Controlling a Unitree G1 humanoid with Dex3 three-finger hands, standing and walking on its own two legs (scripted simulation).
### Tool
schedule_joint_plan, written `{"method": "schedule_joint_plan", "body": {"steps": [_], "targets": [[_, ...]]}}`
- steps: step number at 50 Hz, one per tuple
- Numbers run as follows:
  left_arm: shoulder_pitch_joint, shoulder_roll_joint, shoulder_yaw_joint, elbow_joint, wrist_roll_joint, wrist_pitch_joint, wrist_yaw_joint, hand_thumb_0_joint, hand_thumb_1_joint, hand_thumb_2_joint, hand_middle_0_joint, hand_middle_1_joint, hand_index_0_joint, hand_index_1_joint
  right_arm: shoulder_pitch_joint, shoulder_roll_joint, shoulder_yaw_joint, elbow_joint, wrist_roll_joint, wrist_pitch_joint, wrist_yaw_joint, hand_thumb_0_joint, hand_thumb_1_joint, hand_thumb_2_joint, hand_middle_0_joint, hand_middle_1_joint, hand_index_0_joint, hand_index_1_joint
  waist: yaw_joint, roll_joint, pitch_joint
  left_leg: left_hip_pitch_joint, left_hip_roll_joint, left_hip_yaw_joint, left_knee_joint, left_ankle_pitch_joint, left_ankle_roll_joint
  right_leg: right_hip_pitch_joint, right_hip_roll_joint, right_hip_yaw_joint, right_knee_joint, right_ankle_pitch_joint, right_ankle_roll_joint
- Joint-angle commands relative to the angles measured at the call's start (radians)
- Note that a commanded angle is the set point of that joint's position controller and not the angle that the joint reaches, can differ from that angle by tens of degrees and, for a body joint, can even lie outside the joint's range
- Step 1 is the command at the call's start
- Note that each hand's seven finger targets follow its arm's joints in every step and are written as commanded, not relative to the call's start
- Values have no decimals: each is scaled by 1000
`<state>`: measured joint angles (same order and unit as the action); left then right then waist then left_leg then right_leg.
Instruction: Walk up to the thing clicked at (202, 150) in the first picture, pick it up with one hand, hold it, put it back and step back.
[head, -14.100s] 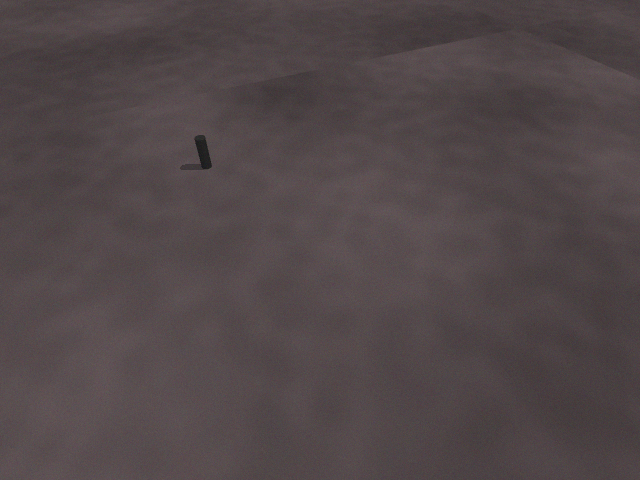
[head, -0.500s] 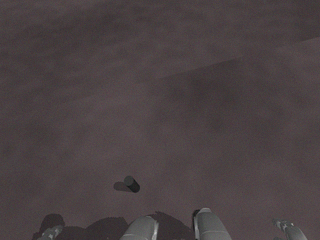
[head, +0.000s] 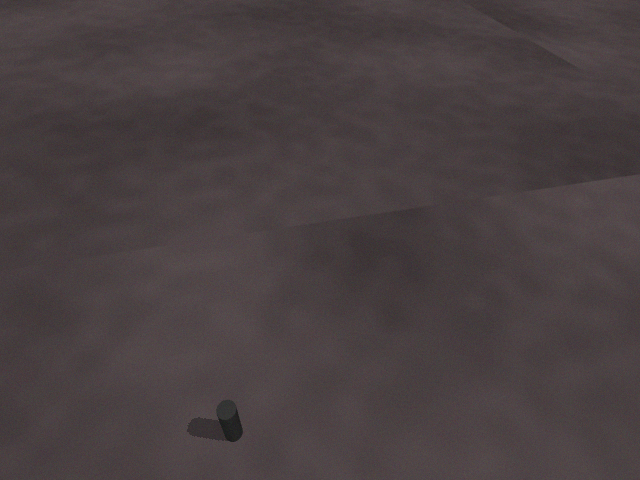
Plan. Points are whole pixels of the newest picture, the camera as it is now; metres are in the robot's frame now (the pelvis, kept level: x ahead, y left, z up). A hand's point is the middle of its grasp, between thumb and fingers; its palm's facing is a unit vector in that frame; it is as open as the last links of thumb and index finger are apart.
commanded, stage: walk up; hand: left
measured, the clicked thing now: (230, 421) +0.46 +0.22 -0.68
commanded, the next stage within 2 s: stand in 0.50 s
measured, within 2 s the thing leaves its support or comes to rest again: neither
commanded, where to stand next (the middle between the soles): +0.11 +0.02 m, yaw -1 degrees
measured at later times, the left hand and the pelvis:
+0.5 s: hand out of the picture +0.11 +0.28 -0.15, palm faces +0.00 -0.90 -0.44, open 7.4 cm; pelvis +0.08 +0.00 -0.01, yaw -1 degrees
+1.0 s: hand out of the picture +0.18 +0.25 -0.15, palm faces -0.09 -0.93 -0.35, open 7.4 cm; pelvis +0.11 +0.00 +0.00, yaw -3 degrees
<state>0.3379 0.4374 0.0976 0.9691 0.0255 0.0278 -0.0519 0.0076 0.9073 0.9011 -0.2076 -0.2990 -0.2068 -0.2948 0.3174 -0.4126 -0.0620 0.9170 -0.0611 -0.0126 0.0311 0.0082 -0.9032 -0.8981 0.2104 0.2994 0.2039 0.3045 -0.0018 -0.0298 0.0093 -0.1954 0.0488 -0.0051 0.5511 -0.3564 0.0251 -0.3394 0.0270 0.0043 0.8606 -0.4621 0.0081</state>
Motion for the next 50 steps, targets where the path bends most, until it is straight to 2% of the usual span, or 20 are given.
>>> {"method": "schedule_joint_plan", "body": {"steps": [1,3,4,5,6,7,10,12,16,23,24,25,26,27,32,38,40,42,46,50], "targets": [[-192,162,23,-154,3,-79,5,0,900,900,-200,-300,-200,-300,66,-289,-78,-64,17,-25,-16,0,-900,-900,200,300,200,300,-86,235,83,243,217,-294,-176,-39,220,-192,-34,5,-311,-118,-34],[28,129,20,-82,-2,-101,23,0,900,900,-200,-300,-200,-300,-39,-265,-68,-108,28,-16,-10,0,-900,-900,200,300,200,300,47,213,-9,133,164,-148,40,259,166,136,-17,-50,-591,142,-59],[156,194,40,-36,2,-113,35,0,900,900,-200,-300,-200,-300,-67,-175,-42,-137,41,-14,-11,0,-900,-900,200,300,200,300,99,24,-71,-48,67,-52,306,211,109,382,-95,96,-635,237,-50],[185,292,61,-41,8,-122,49,0,900,900,-200,-300,-200,-300,-63,-96,-10,-185,54,-18,-7,0,-900,-900,200,300,200,300,91,-201,-58,-433,-76,-19,476,-160,34,596,-291,460,-574,327,-84],[150,319,60,-66,6,-118,47,0,900,900,-200,-300,-200,-300,-136,-169,-27,-200,51,-15,-21,0,-900,-900,200,300,200,300,105,-94,1,-532,-92,-86,489,-212,18,505,-413,637,-611,260,-196],[104,335,63,-92,-2,-116,43,0,900,900,-200,-300,-200,-300,-137,-208,-41,-195,45,-23,-29,0,-900,-900,200,300,200,300,83,-53,90,-511,-26,-145,498,-198,17,381,-471,647,-610,258,-276],[55,215,28,-111,-35,-132,55,0,900,900,-200,-300,-200,-300,-71,-193,-38,-141,56,-28,-10,0,-900,-900,200,300,200,300,18,-19,131,-495,-39,-145,461,-22,13,437,-267,263,-543,668,-136],[89,213,22,-108,-35,-134,62,0,900,900,-200,-300,-200,-300,-64,-170,-35,-147,57,-17,-2,0,-900,-900,200,300,200,300,23,-78,117,-419,-49,-87,417,49,2,360,-229,166,-533,816,-111],[71,207,18,-159,-21,-136,62,0,900,900,-200,-300,-200,-300,-138,-162,-44,-190,52,-2,27,0,-900,-900,200,300,200,300,39,-116,119,-363,-28,-22,258,164,-9,305,-200,82,-570,701,-107],[-72,178,-29,-182,-63,-83,121,0,900,900,-200,-300,-200,-300,-136,-138,-41,-123,38,23,-8,0,-900,-900,200,300,200,300,-15,-79,47,70,-52,15,-33,383,38,58,-207,55,-248,959,-81],[-32,167,-30,-177,-73,-83,123,0,900,900,-200,-300,-200,-300,-101,-186,-55,-127,31,20,-12,0,-900,-900,200,300,200,300,-36,19,-24,175,-18,-17,-71,680,69,54,-157,42,-125,850,-48],[62,61,-38,-159,-51,-87,103,0,900,900,-200,-300,-200,-300,77,-246,-63,-78,39,-9,-20,0,-900,-900,200,300,200,300,-84,195,-268,399,271,-315,-88,915,183,15,0,-36,218,296,3],[121,34,-37,-134,-55,-72,103,0,900,900,-200,-300,-200,-300,56,-238,-58,-68,36,-28,-31,0,-900,-900,200,300,200,300,-39,114,-261,380,346,-450,-97,968,259,-1,56,114,275,-128,-2],[86,112,-29,-152,-47,-56,108,0,900,900,-200,-300,-200,-300,-28,-254,-68,-72,50,-33,-43,0,-900,-900,200,300,200,300,-26,113,-235,311,341,-410,-112,703,294,-6,-11,136,274,-133,-22],[-19,132,-19,-91,-17,-41,66,0,900,900,-200,-300,-200,-300,-233,-184,-36,-82,36,-9,-42,0,-900,-900,200,300,200,300,20,183,-33,-66,162,-236,-293,-79,152,67,-47,46,-11,-116,-15],[40,91,-34,8,-10,-48,59,0,900,900,-200,-300,-200,-300,-270,-155,-31,-41,49,11,-24,0,-900,-900,200,300,200,300,54,155,-55,-195,108,-171,-254,-233,56,298,-54,-6,-366,220,-5],[-88,165,-32,-21,12,-54,63,0,900,900,-200,-300,-200,-300,-290,-102,-17,-37,61,19,-20,0,-900,-900,200,300,200,300,12,-1,47,-174,11,-114,-174,-208,-10,41,-203,264,-588,-173,-71],[-274,189,-41,-47,16,-49,59,0,900,900,-200,-300,-200,-300,-208,-114,-22,18,62,23,-11,0,-900,-900,200,300,200,300,-82,-69,136,43,-17,-100,-80,-155,-4,-245,-221,274,-669,-442,-91],[-191,98,-57,6,-12,-82,63,0,900,900,-200,-300,-200,-300,-199,-114,-19,80,36,-15,-15,0,-900,-900,200,300,200,300,-37,-46,21,67,34,-109,-135,173,24,58,-147,136,-576,86,-46],[-198,134,-50,20,-25,-76,56,0,900,900,-200,-300,-200,-300,-230,-145,-9,81,52,-24,-13,0,-900,-900,200,300,200,300,-17,-8,38,-1,51,-155,-255,-30,13,46,-141,143,-588,-52,-47]]}}
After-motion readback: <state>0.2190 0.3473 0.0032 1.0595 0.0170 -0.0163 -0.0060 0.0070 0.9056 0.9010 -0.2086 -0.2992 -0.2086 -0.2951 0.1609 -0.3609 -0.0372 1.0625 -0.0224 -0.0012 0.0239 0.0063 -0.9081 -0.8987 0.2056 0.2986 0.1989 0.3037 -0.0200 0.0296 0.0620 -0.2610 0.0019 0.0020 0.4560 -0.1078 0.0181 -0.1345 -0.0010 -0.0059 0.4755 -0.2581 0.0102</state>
